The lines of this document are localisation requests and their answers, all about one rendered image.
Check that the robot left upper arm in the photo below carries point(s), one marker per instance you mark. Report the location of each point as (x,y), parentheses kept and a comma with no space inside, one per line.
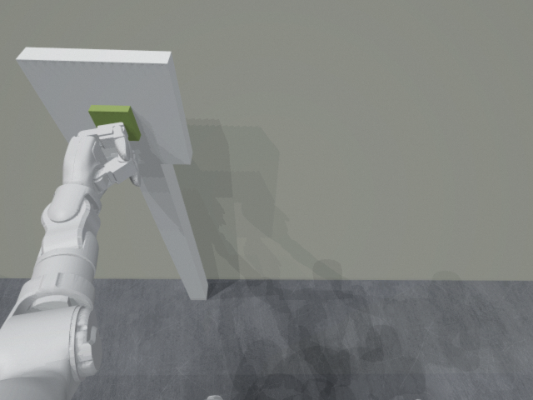
(45,355)

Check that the left robot forearm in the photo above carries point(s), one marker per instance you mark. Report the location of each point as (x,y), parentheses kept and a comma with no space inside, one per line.
(66,264)

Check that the button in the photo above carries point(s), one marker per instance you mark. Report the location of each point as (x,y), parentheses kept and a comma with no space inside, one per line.
(107,114)

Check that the panel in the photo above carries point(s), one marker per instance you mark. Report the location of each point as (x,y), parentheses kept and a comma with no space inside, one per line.
(70,80)

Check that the left robot hand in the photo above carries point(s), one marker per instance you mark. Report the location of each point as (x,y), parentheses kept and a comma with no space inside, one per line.
(85,163)

